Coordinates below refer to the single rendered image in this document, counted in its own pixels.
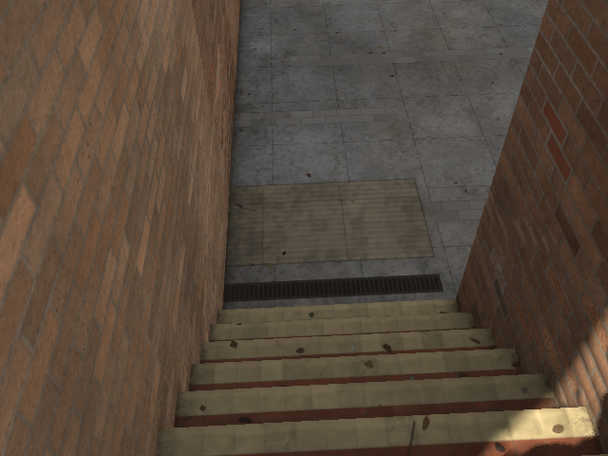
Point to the stairs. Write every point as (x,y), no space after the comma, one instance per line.
(402,378)

